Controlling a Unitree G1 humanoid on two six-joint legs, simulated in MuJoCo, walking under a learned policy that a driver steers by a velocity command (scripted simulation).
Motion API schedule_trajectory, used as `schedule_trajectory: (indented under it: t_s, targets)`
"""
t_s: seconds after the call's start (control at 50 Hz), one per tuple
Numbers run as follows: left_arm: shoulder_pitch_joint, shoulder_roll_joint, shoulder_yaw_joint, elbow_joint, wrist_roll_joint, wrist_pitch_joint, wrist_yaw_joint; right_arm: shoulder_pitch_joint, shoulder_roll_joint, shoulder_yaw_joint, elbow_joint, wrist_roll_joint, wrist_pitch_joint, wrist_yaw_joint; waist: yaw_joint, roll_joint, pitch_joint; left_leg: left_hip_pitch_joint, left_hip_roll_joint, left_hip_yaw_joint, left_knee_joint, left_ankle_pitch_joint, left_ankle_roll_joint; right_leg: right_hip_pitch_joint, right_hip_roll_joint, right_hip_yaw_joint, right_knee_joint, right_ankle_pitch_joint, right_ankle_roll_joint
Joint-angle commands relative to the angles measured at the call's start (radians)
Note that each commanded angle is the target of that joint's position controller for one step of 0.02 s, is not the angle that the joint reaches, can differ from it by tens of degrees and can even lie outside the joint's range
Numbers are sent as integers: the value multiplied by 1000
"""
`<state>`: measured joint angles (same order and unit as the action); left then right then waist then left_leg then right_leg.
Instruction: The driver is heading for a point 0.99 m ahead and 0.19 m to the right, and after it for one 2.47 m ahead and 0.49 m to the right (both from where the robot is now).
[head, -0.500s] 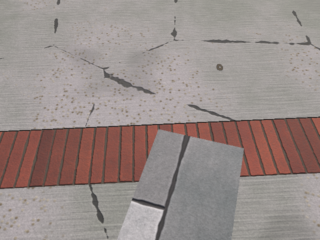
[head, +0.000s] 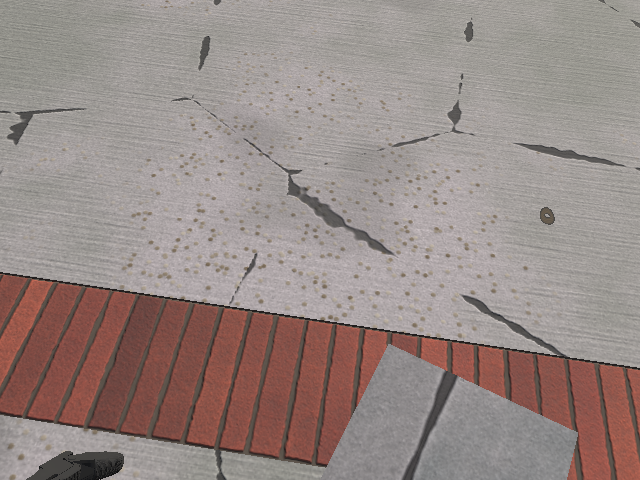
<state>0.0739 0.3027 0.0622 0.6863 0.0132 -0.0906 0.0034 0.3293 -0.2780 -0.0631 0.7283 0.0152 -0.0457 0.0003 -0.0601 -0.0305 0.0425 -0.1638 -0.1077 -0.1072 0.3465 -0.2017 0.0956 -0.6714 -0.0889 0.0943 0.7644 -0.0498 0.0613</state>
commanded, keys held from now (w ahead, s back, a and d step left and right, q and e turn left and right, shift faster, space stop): w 0.50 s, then w+e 0.50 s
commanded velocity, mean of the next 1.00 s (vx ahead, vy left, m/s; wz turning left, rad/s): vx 0.50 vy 0.00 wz -0.05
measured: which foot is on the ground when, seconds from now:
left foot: down 0.00-0.22, up 0.24-0.68, down 0.70-1.00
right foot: up 0.00-0.18, down 0.20-0.70, up 0.72-1.00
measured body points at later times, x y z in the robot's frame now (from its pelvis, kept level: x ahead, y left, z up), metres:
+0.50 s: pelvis +0.29 -0.05 +0.00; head +0.32 -0.05 +0.45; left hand +0.29 +0.23 -0.12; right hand +0.49 -0.29 -0.10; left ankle +0.41 +0.13 -0.69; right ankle +0.26 -0.15 -0.75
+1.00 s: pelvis +0.55 +0.02 +0.00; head +0.58 +0.01 +0.45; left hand +0.74 +0.27 -0.10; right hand +0.57 -0.28 -0.12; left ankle +0.52 +0.13 -0.75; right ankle +0.66 -0.16 -0.68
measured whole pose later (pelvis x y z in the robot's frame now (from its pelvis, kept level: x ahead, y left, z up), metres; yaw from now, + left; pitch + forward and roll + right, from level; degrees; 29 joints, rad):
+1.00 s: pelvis +0.55 +0.02 +0.00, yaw -7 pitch +1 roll +2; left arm 0.18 0.31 0.07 0.74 -0.02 -0.02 -0.01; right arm 0.31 -0.28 -0.08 0.84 -0.01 -0.09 0.00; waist -0.06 -0.05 0.03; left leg -0.06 -0.02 0.17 0.26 -0.21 0.02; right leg -0.69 -0.11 0.05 0.91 -0.10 0.01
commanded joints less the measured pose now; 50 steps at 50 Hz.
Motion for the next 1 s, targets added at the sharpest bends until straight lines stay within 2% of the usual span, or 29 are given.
schedule_trajectory:
  t_s: [0.02,0.08,0.12,0.16,0.18,0.2,0.22,0.24,0.26,0.28,0.3,0.34,0.38,0.44,0.5,0.54,0.6,0.64,0.66,0.68,0.7,0.72,0.74,0.76,0.8,0.82,0.86,0.9,1.0]
  targets:
    - [-94,42,2,-72,-10,-19,-15,-3,-171,-46,-51,6,-12,-15,-11,112,-34,-68,204,-147,-112,151,123,131,57,-50,-169,169,6]
    - [-144,60,4,-86,-16,-33,-34,53,-160,-41,-18,7,-9,-16,-35,116,-18,19,250,-196,-63,136,120,129,61,-39,-242,166,-22]
    - [-139,79,11,-90,-16,-39,-40,65,-162,-42,-5,3,-3,-17,-26,131,-12,93,284,-237,-19,185,111,127,64,-39,-272,83,-51]
    - [-74,98,21,-78,-16,-44,-38,53,-168,-44,-2,1,4,-17,14,158,-25,133,291,-247,44,335,93,205,82,-66,-302,-3,-89]
    - [23,122,36,-51,-11,-47,-32,36,-153,-38,-7,1,5,-16,67,148,-82,127,245,-215,150,478,71,348,95,-86,-336,15,-121]
    - [170,163,49,-30,3,-50,-26,21,-120,-23,-25,-9,4,-13,137,109,-219,28,195,-169,365,442,39,603,-10,9,-286,52,-185]
    - [307,246,73,-1,13,-43,-25,144,-62,-3,-33,4,-7,-13,130,-120,-384,-313,50,-59,728,119,-45,992,-218,384,-302,-81,-342]
    - [352,187,61,32,-17,-35,-37,154,-82,2,-28,9,-16,-13,139,-249,-387,-510,15,-69,895,-366,-67,1048,-299,659,-443,-306,-383]
    - [300,126,41,27,-33,-29,-35,59,-157,-17,-39,20,-21,-9,152,-131,-223,-604,73,-91,961,-318,-62,931,-278,581,-474,-440,-341]
    - [239,105,31,15,-23,-20,-30,-26,-158,-16,-59,17,-23,-8,140,-53,-127,-605,119,-44,949,-241,-59,800,-238,455,-492,-404,-309]
    - [195,85,21,17,-15,-14,-30,-78,-145,-15,-74,2,-27,-4,116,-16,-46,-595,153,-14,879,-181,-62,676,-195,364,-527,-311,-300]
    - [161,63,10,18,-2,-18,-29,-59,-116,-16,-66,-6,-24,0,72,-51,-30,-504,201,1,783,-111,-69,566,-139,260,-570,-159,-283]
    - [169,76,13,32,-13,-24,-28,-48,-83,-8,-60,-7,-18,1,60,-65,-38,-484,213,27,717,-85,-86,532,-123,186,-599,-49,-297]
    - [192,117,23,55,-20,-21,-19,-138,-58,5,-88,-15,-23,1,79,-36,-23,-505,223,50,536,53,-109,532,-111,96,-627,71,-299]
    - [232,133,24,79,-30,-10,-14,-238,-38,15,-106,-11,-34,11,116,-32,-11,-445,197,80,336,222,-112,531,-75,12,-627,109,-267]
    - [293,138,25,106,-37,-2,-12,-311,-38,16,-127,-6,-41,18,144,-25,3,-408,172,88,258,273,-116,539,-82,24,-612,106,-263]
    - [332,148,28,128,-42,18,-6,-367,-57,9,-151,0,-54,33,143,-35,15,-399,150,69,176,237,-102,614,-121,75,-556,111,-252]
    - [329,165,35,134,-42,29,2,-340,-85,-2,-147,-1,-62,37,109,-51,1,-333,139,64,137,174,-83,649,-142,109,-503,143,-232]
    - [313,172,37,133,-42,34,4,-280,-105,-13,-132,-2,-66,35,67,-57,-30,-233,125,79,108,155,-66,640,-131,102,-439,227,-216]
    - [307,155,30,130,-37,35,5,-159,-145,-34,-97,-7,-67,26,5,-45,-110,-42,121,91,92,160,-37,597,-82,70,-303,305,-189]
    - [287,101,8,101,-19,31,3,12,-206,-54,-73,-26,-66,15,-73,11,-258,247,263,-33,150,183,23,433,-23,32,-41,153,-150]
    - [420,-13,-26,79,-22,15,2,93,-291,-74,-52,-36,-52,10,-33,274,-417,602,522,-435,109,66,166,62,120,-60,320,-376,-81]
    - [407,63,-10,94,-47,5,0,111,-207,-55,-46,-25,-45,12,-58,278,-440,574,535,-595,10,-106,191,-51,98,35,469,-539,-75]
    - [319,131,12,74,-63,4,0,50,-153,-37,-45,-17,-43,9,-57,205,-270,448,498,-444,-18,-140,145,-117,52,34,515,-467,-77]
    - [235,116,17,55,-45,15,3,-68,-93,-17,-41,-20,-45,11,-4,139,-114,201,419,-237,-85,-30,106,-73,-12,2,452,-331,-71]
    - [244,100,21,57,-42,29,2,-107,-72,-12,-37,-26,-52,13,29,154,-77,111,390,-160,-125,23,94,-20,-37,9,418,-289,-68]
    - [258,53,14,54,-45,53,-1,-144,-76,-19,-23,-26,-65,13,62,148,-44,19,383,-67,-184,104,101,32,-52,1,387,-250,-57]
    - [229,41,14,33,-38,67,0,-150,-99,-29,-5,-28,-75,10,74,115,-20,-1,388,9,-214,176,110,7,-58,7,332,-187,-46]
    - [96,19,1,-10,-35,57,-30,-125,-147,-44,30,-24,-67,-5,35,78,10,32,353,194,-227,248,80,32,-41,-46,44,69,-56]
